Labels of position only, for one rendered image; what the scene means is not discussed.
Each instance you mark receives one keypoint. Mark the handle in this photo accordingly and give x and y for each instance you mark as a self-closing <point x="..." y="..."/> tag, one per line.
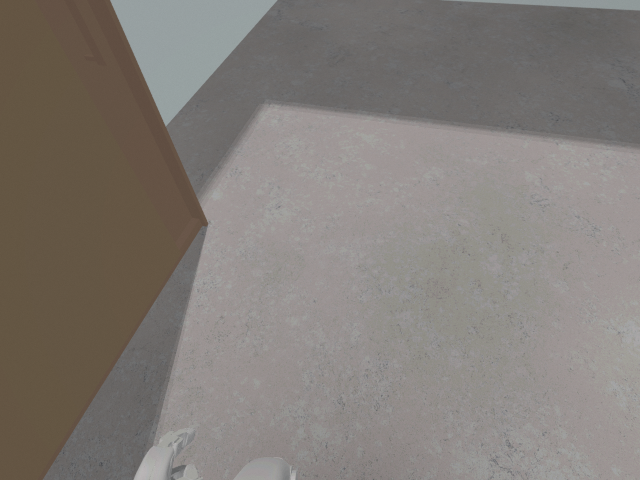
<point x="90" y="32"/>

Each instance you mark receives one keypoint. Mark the wardrobe door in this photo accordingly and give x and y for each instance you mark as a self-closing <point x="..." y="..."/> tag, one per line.
<point x="114" y="100"/>
<point x="82" y="248"/>

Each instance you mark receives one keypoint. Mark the robot left hand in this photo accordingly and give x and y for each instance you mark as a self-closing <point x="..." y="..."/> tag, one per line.
<point x="158" y="462"/>

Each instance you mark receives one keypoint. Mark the robot left thigh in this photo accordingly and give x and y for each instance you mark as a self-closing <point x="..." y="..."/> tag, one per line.
<point x="267" y="468"/>

